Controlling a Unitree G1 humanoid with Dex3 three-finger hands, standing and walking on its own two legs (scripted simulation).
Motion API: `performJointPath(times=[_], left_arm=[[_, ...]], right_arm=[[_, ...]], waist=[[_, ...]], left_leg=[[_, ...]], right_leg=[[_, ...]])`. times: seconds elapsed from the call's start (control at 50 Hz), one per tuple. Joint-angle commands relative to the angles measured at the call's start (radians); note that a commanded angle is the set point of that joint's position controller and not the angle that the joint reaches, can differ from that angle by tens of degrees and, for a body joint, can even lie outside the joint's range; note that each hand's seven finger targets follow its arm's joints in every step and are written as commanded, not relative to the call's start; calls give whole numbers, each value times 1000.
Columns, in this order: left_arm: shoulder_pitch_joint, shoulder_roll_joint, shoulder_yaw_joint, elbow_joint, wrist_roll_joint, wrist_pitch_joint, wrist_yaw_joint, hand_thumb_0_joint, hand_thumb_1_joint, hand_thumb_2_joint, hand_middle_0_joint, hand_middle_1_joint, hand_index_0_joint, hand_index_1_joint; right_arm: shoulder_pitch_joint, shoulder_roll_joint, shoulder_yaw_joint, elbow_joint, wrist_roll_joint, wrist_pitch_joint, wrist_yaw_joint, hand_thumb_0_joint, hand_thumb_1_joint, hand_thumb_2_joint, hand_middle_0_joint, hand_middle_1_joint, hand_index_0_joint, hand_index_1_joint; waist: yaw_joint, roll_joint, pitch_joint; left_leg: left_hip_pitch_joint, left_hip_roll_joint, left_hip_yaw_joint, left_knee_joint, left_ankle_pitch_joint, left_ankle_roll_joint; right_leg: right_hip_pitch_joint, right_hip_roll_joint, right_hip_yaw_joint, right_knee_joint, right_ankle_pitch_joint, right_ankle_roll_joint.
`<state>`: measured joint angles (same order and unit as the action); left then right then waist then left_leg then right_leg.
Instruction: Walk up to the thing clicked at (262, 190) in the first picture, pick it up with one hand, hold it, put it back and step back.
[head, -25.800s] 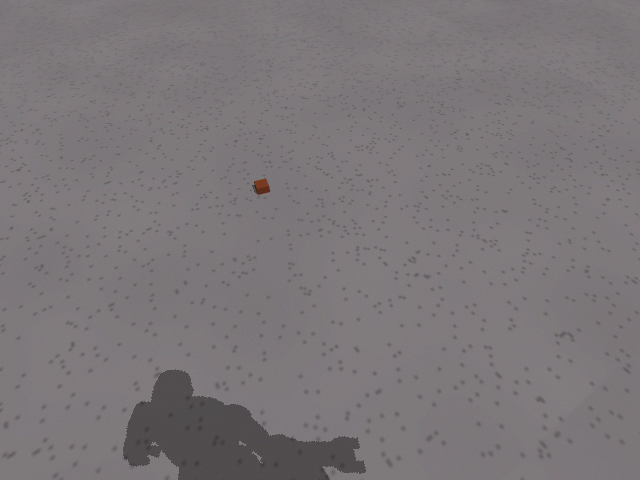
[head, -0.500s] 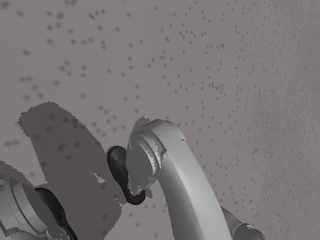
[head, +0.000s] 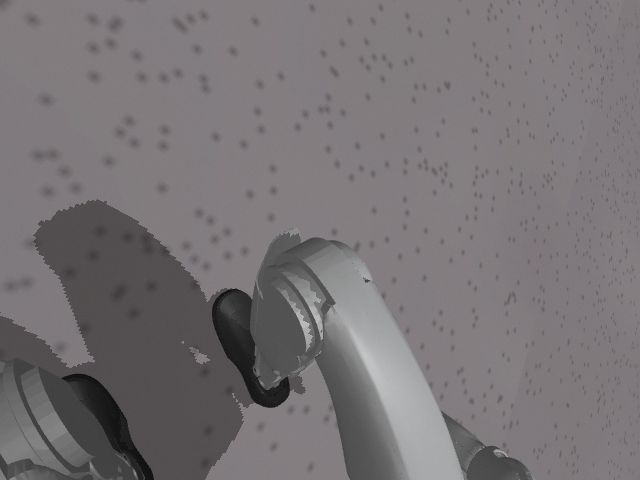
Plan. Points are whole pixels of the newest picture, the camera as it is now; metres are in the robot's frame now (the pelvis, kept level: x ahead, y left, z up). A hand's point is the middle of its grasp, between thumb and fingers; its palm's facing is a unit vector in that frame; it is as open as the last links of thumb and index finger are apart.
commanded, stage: close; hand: left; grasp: from above
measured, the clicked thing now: out of the picture +0.46 +0.42 -0.30
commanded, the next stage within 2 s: settle in 0.70 s
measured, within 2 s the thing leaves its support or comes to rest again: neither
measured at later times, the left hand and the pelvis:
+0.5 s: hand out of the picture +0.44 +0.42 -0.27, palm faces -0.33 -0.30 -0.90, open 11.1 cm; pelvis +0.00 +0.00 +0.00, yaw +0 degrees
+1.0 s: hand out of the picture +0.45 +0.42 -0.26, palm faces -0.30 -0.31 -0.91, open 9.8 cm; pelvis +0.00 +0.00 +0.00, yaw +0 degrees
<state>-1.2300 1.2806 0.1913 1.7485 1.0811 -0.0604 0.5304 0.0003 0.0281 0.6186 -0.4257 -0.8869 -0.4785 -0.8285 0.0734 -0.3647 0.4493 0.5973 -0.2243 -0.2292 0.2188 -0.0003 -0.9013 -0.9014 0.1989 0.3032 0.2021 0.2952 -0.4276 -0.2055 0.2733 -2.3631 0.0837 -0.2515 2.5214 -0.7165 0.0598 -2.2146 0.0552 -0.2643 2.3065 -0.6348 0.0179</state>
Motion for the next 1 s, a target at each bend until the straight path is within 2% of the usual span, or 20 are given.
performJointPath(times=[0.0,0.06,0.08,0.14,0.24,0.32,0.34,0.36,0.4,0.54,0.56,0.7,0.78,0.8,0.82,0.84,0.86,0.92,0.94,0.98], left_arm=[[-210,290,1,-153,-1,13,34,0,-117,646,-339,-875,-376,-836],[-178,267,-19,-134,-8,17,13,0,-110,676,-360,-867,-388,-837],[-158,259,-23,-106,-4,21,6,0,-118,679,-355,-867,-382,-839],[-138,249,-32,-77,-13,11,-2,0,-125,699,-358,-873,-379,-850],[-174,254,-36,-146,-21,-15,-6,0,-95,701,-362,-889,-390,-859],[-163,281,-24,-143,6,-24,15,0,-84,693,-371,-876,-398,-847],[-207,299,-12,-212,13,-31,19,0,-78,699,-376,-872,-401,-845],[-158,279,-18,-128,20,-23,25,0,-75,690,-374,-875,-402,-845],[-165,262,-22,-136,22,-20,27,0,-78,689,-369,-871,-398,-840],[-169,232,-31,-113,-3,-3,28,0,-72,678,-375,-878,-407,-844],[-176,243,-24,-122,2,-1,25,0,-71,681,-376,-872,-407,-838],[-159,246,-36,-97,-12,-9,18,0,-15,676,-404,-889,-443,-848],[-184,288,-14,-135,-2,-12,20,0,13,671,-429,-878,-466,-838],[-206,313,-2,-195,2,-15,21,0,6,648,-420,-958,-489,-895],[-172,299,-5,-127,7,-10,23,0,43,676,-434,-987,-506,-912],[-211,312,6,-216,6,-13,23,0,76,684,-443,-1017,-523,-933],[-166,298,3,-123,14,-3,27,0,83,666,-432,-1028,-523,-934],[-203,314,28,-197,14,10,28,0,97,636,-417,-1053,-524,-942],[-169,292,12,-123,10,21,27,0,89,630,-419,-1039,-522,-932],[-189,296,23,-169,7,28,21,0,65,635,-402,-1046,-504,-940]], right_arm=[[214,-345,-93,52,10,3,-8,0,-896,-902,200,300,200,300],[216,-362,-111,37,10,6,-8,0,-896,-901,200,300,200,300],[211,-339,-88,31,10,7,-8,0,-896,-902,200,300,200,300],[213,-350,-94,33,9,13,-16,0,-895,-902,200,300,200,300],[207,-345,-88,34,11,11,-20,0,-893,-900,200,300,200,300],[196,-355,-90,36,7,16,-21,0,-892,-901,200,300,200,300],[197,-348,-87,40,9,15,-17,0,-892,-900,200,300,200,300],[195,-352,-92,43,6,17,-16,0,-893,-901,200,300,200,300],[200,-344,-92,46,6,17,-12,0,-892,-900,200,300,200,300],[212,-360,-106,43,3,8,-8,0,-893,-900,200,300,200,300],[214,-343,-90,37,5,5,-6,0,-892,-899,200,300,200,300],[204,-349,-90,33,6,6,-16,0,-892,-900,200,300,200,300],[210,-348,-88,38,7,6,-18,0,-893,-900,200,300,200,300],[205,-342,-85,38,9,8,-17,0,-904,-902,200,300,200,300],[206,-348,-90,40,7,10,-18,0,-902,-900,200,300,200,300],[210,-343,-88,38,10,10,-15,0,-902,-900,200,300,200,300],[201,-349,-94,44,9,11,-15,0,-902,-900,200,300,200,300],[223,-341,-99,50,8,15,-7,0,-902,-900,200,300,200,300],[221,-368,-126,49,6,16,-9,0,-903,-900,200,300,200,300],[228,-351,-123,38,9,20,-7,0,-903,-900,200,300,200,300]], waist=[[-39,719,-674],[-56,671,-635],[-53,646,-649],[-59,608,-628],[-55,653,-635],[-41,695,-671],[-36,738,-705],[-39,725,-676],[-46,710,-653],[-65,656,-601],[-59,655,-643],[-62,621,-644],[-45,667,-667],[-35,703,-701],[-43,696,-688],[-33,734,-725],[-37,719,-703],[-27,754,-731],[-38,723,-681],[-37,717,-699]], left_leg=[[590,47,6,-251,342,-66],[548,39,19,-245,316,-55],[533,38,20,-238,315,-52],[506,36,20,-241,276,-46],[555,43,1,-254,282,-57],[599,50,-3,-261,303,-67],[624,52,-7,-256,341,-71],[611,51,-3,-259,332,-72],[594,48,1,-254,336,-68],[543,41,8,-247,294,-57],[553,41,9,-239,321,-55],[524,38,15,-242,276,-50],[537,39,19,-246,277,-55],[581,45,14,-245,318,-60],[585,45,13,-250,312,-62],[625,48,8,-244,363,-65],[613,49,4,-251,344,-68],[630,49,10,-246,394,-69],[584,43,21,-252,341,-65],[567,39,28,-253,321,-59]], right_leg=[[332,37,-30,-162,266,-30],[358,43,-21,-175,261,-29],[374,40,-22,-175,269,-27],[380,46,-26,-185,250,-24],[344,39,-36,-175,236,-26],[352,42,-42,-165,244,-30],[334,38,-42,-155,262,-30],[335,42,-43,-156,255,-31],[328,41,-38,-157,262,-30],[325,39,-31,-171,249,-25],[346,36,-28,-171,272,-23],[385,42,-27,-184,255,-23],[378,40,-26,-175,250,-27],[370,37,-26,-172,267,-27],[366,41,-32,-170,256,-29],[360,36,-30,-166,282,-27],[337,40,-36,-158,262,-31],[351,36,-29,-162,299,-29],[343,46,-30,-166,267,-33],[375,45,-25,-177,270,-33]])
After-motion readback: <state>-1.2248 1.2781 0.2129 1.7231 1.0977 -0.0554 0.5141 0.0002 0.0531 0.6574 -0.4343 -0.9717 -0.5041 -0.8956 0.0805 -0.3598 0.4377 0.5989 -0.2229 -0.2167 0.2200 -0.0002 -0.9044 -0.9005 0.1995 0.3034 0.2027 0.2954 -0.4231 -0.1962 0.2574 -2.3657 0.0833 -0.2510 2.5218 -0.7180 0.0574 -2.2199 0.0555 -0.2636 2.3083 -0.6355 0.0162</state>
